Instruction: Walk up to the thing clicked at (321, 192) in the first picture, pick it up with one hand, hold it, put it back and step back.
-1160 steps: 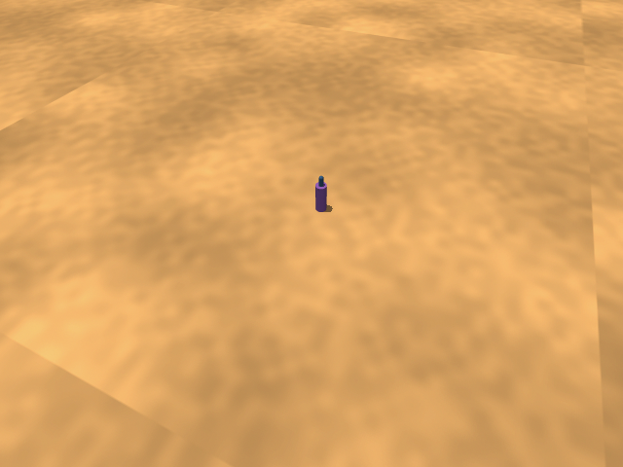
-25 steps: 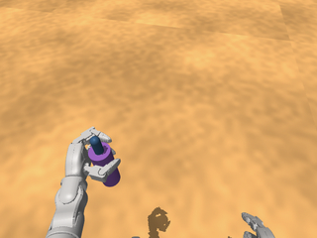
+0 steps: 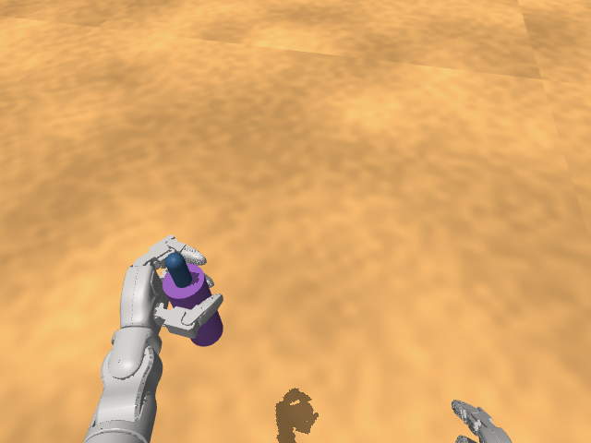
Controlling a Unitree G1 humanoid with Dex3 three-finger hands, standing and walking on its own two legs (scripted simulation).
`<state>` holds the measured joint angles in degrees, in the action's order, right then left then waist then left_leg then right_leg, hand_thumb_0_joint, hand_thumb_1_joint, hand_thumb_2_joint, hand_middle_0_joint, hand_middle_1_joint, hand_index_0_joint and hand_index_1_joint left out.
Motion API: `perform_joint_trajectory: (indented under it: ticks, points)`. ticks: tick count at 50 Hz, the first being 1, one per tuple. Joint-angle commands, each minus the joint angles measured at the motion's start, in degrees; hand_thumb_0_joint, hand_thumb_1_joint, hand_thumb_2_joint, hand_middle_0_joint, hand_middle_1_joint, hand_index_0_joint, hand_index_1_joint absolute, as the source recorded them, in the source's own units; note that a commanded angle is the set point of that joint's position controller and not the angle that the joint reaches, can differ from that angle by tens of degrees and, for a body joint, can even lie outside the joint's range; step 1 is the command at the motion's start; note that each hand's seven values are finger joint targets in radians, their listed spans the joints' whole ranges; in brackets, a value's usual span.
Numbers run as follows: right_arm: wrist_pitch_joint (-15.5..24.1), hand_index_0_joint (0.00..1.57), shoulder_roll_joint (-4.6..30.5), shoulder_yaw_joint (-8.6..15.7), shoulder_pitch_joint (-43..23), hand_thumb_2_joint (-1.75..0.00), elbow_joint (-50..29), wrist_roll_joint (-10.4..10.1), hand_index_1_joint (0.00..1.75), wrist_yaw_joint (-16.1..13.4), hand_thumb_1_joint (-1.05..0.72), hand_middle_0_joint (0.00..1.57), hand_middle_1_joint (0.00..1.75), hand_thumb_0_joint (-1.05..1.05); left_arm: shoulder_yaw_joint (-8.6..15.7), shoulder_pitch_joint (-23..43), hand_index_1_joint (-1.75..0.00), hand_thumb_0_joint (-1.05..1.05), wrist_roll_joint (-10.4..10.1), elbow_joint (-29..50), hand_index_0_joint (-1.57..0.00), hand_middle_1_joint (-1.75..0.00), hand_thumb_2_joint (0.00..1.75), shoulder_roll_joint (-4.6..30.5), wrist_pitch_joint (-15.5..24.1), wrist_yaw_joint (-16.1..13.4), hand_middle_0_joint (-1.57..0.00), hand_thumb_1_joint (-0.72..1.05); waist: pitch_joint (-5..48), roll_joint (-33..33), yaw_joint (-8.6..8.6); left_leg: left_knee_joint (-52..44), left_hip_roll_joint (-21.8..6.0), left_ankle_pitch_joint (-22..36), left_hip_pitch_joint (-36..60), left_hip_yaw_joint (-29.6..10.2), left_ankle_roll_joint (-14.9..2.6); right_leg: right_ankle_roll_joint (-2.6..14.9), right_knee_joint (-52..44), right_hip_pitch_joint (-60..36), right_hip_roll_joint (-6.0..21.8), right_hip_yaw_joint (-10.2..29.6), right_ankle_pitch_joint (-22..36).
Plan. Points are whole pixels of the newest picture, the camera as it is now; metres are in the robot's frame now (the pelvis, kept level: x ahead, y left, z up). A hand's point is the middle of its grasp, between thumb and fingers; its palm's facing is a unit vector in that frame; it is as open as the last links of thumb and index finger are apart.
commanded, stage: hold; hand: left
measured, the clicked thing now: (191, 298) +0.32 +0.16 +0.03
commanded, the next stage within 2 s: crouch in 1.26 s
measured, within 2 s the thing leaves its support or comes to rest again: neither
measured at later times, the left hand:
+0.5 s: hand (192, 286) +0.32 +0.16 +0.04, palm faces +0.04 -1.00 -0.02, open 8.4 cm
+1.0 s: hand (191, 288) +0.32 +0.16 +0.04, palm faces +0.04 -1.00 -0.02, open 8.4 cm
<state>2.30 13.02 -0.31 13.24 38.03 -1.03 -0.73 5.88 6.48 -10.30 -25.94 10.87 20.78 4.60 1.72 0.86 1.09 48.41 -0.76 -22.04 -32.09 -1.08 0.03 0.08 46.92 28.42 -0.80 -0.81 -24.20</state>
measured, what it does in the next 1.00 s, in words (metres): stands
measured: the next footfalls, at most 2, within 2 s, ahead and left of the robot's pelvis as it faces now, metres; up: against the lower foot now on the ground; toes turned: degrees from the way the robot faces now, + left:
none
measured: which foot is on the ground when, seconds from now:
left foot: down 0.00-1.00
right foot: down 0.00-1.00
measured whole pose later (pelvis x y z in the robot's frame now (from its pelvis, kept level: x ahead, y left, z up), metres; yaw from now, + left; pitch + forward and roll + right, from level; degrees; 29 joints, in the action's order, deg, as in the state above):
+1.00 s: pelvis -0.01 +0.00 +0.00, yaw +0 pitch +6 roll -1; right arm 1.9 13.0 0.0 12.9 37.9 -1.0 -0.7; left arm 6.6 8.5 -9.9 -28.3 11.5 21.5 5.5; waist 1.4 0.9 1.4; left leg 48.4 -0.8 -21.3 -33.1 -1.0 0.2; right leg 0.2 47.3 29.7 -0.9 -0.7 -23.6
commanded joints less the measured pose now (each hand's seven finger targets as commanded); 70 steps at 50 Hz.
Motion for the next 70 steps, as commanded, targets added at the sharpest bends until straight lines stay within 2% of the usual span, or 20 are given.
perform_joint_trajectory:
  ticks: [1,13,15,19,21,25,29,31,33,35,36,38,46,49,50,52,57,65,68,70]
  points:
    - [2.08,0.20,7.80,2.67,-1.92,-0.90,-7.23,0.03,0.30,-0.53,-0.90,0.20,0.30,0.00,3.36,17.12,-1.44,0.00,-0.96,12.17,-1.31,-1.43,1.26,6.80,5.65,0.08,-1.31,0.23,14.64,0.65,0.50,-6.78,0.17,12.11,9.47,-0.17,-0.35,0.71,-6.40,-2.94,-0.59,-0.61,15.26]
    - [1.97,0.20,7.65,2.61,-1.09,-0.90,-6.68,0.05,0.30,-0.80,-0.90,0.20,0.30,0.00,2.35,19.79,-1.42,0.00,-1.66,15.79,-1.29,-1.40,1.23,6.68,6.01,0.24,-1.29,0.20,17.48,-0.57,1.48,-5.83,0.36,13.79,11.12,0.12,-0.93,0.21,-6.88,-3.32,-0.26,-0.21,17.79]
    - [2.05,0.20,7.74,2.58,-1.03,-0.90,-6.38,0.14,0.30,-0.85,-0.90,0.20,0.30,0.00,4.03,19.00,-1.41,0.00,-1.43,13.11,-1.29,-1.40,1.23,7.66,5.70,0.01,-1.29,0.23,16.24,-1.31,1.03,-5.54,0.38,14.01,9.54,0.18,-1.07,0.11,-6.78,-3.69,-0.14,-0.15,18.38]
    - [1.94,0.20,8.12,2.89,-1.75,-0.90,-7.24,0.17,0.30,-0.60,-0.90,0.20,0.30,0.00,3.15,19.03,-1.43,0.00,-0.86,13.86,-1.29,-1.41,1.24,7.63,6.41,0.62,-1.29,0.23,16.99,1.01,0.38,-6.30,0.30,14.10,11.09,0.00,-0.58,0.60,-6.40,-3.67,-0.28,-0.39,17.00]
    - [1.66,0.20,8.06,2.98,-1.28,-0.90,-7.04,0.15,0.30,-0.57,-0.91,0.20,0.30,0.00,5.71,18.35,-1.43,0.00,-0.86,15.27,-1.30,-1.42,1.25,10.22,6.54,0.26,-1.30,0.22,18.55,2.02,-0.57,-5.99,0.51,14.83,11.11,0.14,-0.57,0.66,-6.56,-5.07,-0.20,-0.19,17.63]
    - [1.50,0.20,7.80,2.79,-1.96,-0.90,-7.32,-0.07,0.30,-0.59,-0.91,0.20,0.30,0.00,5.39,17.82,-1.45,0.00,-1.49,14.01,-1.31,-1.44,1.26,8.56,6.24,-0.01,-1.31,0.21,16.57,-0.10,0.04,-6.14,0.53,12.97,9.34,0.50,-0.74,0.38,-7.22,-4.68,-0.20,0.03,17.01]
    - [1.56,0.20,8.02,3.03,-1.72,-0.90,-7.19,0.05,0.30,-0.52,-0.91,0.20,0.30,0.00,2.26,18.80,-1.45,0.00,-1.01,11.29,-1.31,-1.44,1.26,6.50,6.03,1.36,-1.31,0.21,14.91,-0.46,1.78,-5.95,0.35,11.97,8.77,0.35,-1.08,0.33,-6.99,-2.10,-0.16,-0.01,16.23]
    - [1.53,0.20,8.18,3.20,-1.60,-0.90,-7.36,0.00,0.30,-0.70,-0.90,0.20,0.30,0.00,3.19,20.37,-1.43,0.00,-0.75,15.66,-1.31,-1.42,1.25,8.92,6.65,1.46,-1.31,0.24,17.35,1.18,0.78,-6.26,0.55,12.51,10.71,0.41,-0.83,0.49,-7.06,-3.26,-0.03,0.03,16.36]
    - [1.73,0.20,7.92,2.87,-1.19,-0.90,-7.38,0.19,0.30,-0.44,-0.90,0.20,0.30,0.00,1.93,18.80,-1.42,0.00,-1.26,15.04,-1.30,-1.41,1.24,6.69,6.44,1.57,-1.29,0.23,17.94,0.96,0.72,-6.37,0.30,13.24,11.16,-0.04,-0.60,0.71,-6.51,-3.65,-0.44,-0.41,16.44]
    - [1.91,0.20,8.06,2.89,-1.35,-0.90,-7.54,0.07,0.30,-0.55,-0.91,0.20,0.30,0.00,3.73,20.35,-1.42,0.00,-1.63,17.73,-1.29,-1.41,1.23,8.24,6.49,0.81,-1.29,0.22,19.85,2.79,0.23,-6.42,0.30,13.54,12.56,-0.06,-0.41,0.77,-6.66,-3.84,-0.39,-0.38,16.34]
    - [1.95,0.20,8.08,2.77,-1.43,-0.90,-7.52,0.00,0.30,-0.51,-0.91,0.20,0.30,0.00,2.66,19.11,-1.42,0.00,-1.70,14.61,-1.29,-1.41,1.23,6.68,6.28,0.67,-1.29,0.21,17.80,0.72,0.86,-6.60,0.16,12.98,11.68,-0.23,-0.47,0.72,-6.63,-3.50,-0.57,-0.63,15.72]
    - [1.80,0.20,8.00,2.62,-1.52,-0.90,-6.90,0.02,0.30,-0.77,-0.91,0.20,0.30,0.00,5.50,20.76,-1.42,0.00,-1.53,15.42,-1.29,-1.40,1.23,9.65,6.32,-0.19,-1.29,0.20,17.46,0.71,0.40,-6.62,0.43,11.59,10.29,0.13,-0.62,0.57,-7.20,-3.97,-0.31,-0.18,15.31]
    - [1.91,0.20,7.80,2.93,-2.32,-0.90,-7.17,0.13,0.30,-0.60,-0.90,0.20,0.30,0.00,3.37,18.48,-1.43,0.00,-0.77,11.28,-1.31,-1.42,1.25,7.40,6.37,0.93,-1.31,0.25,14.42,0.39,0.39,-6.81,0.65,7.60,7.56,0.26,-0.57,0.75,-7.18,-2.39,-0.22,-0.18,11.83]
    - [1.88,0.20,8.38,3.38,-1.85,-0.90,-7.48,-0.07,0.30,-0.68,-0.90,0.20,0.30,0.00,4.48,20.77,-1.44,0.00,-0.97,15.73,-1.31,-1.43,1.26,9.65,6.66,1.21,-1.31,0.24,19.78,2.45,-0.06,-6.65,0.52,10.43,11.45,0.21,-0.31,0.90,-6.83,-3.50,-0.34,-0.20,13.77]
    - [1.76,0.20,7.86,3.01,-2.20,-0.90,-7.87,-0.02,0.30,-0.64,-0.90,0.20,0.30,0.00,2.87,19.08,-1.43,0.00,-1.03,16.64,-1.31,-1.43,1.24,8.12,6.45,1.26,-1.31,0.22,19.27,2.04,-0.07,-6.75,0.47,10.84,11.27,0.12,-0.21,0.90,-6.90,-3.81,-0.46,-0.46,14.00]
    - [2.17,0.20,8.05,3.01,-2.25,-0.90,-7.64,-0.23,0.30,-0.65,-0.90,0.20,0.30,0.00,4.63,17.94,-1.44,0.00,-1.54,16.05,-1.31,-1.43,1.25,8.68,6.29,0.60,-1.30,0.21,18.22,0.12,-0.33,-6.78,0.49,10.13,10.03,0.10,-0.32,0.80,-7.01,-4.69,-0.49,-0.50,13.53]
    - [2.49,0.20,7.62,2.51,-1.53,-0.91,-6.59,-0.10,0.30,-1.24,-0.91,0.20,0.30,0.00,2.21,20.14,-1.43,0.00,-1.27,14.76,-1.29,-1.42,1.24,6.77,6.01,-0.18,-1.30,0.18,15.96,-1.08,1.73,-6.11,0.33,11.01,9.78,0.27,-0.91,0.29,-7.10,-2.32,-0.37,-0.19,15.18]
    - [2.26,0.20,8.03,3.13,-1.22,-0.90,-6.97,-0.01,0.30,-0.88,-0.90,0.20,0.30,0.00,5.38,18.81,-1.43,0.00,-0.90,17.68,-1.29,-1.42,1.24,10.21,6.40,-0.29,-1.29,0.21,19.94,1.96,-0.74,-5.92,0.43,14.35,11.70,0.00,-0.47,0.73,-6.51,-5.17,-0.36,-0.28,16.99]
    - [2.17,0.20,7.79,2.85,-1.29,-0.91,-7.03,-0.10,0.30,-0.61,-0.90,0.20,0.30,0.00,2.66,17.83,-1.44,0.00,-1.32,13.82,-1.28,-1.42,1.28,6.70,5.18,0.14,-1.29,0.24,17.26,0.61,0.83,-6.03,0.23,14.04,10.23,0.02,-0.67,0.56,-6.78,-4.31,-0.56,-0.33,17.22]
    - [2.02,0.20,7.81,3.04,-1.88,-0.90,-6.90,-0.21,0.30,-0.74,-0.89,0.20,0.30,0.00,3.85,19.09,-1.38,0.00,-0.73,14.21,-1.29,-1.37,1.23,8.56,5.16,-0.18,-1.29,0.23,14.88,0.26,0.67,-6.13,0.35,12.37,8.60,0.30,-0.80,0.50,-7.24,-3.02,-0.31,-0.20,16.11]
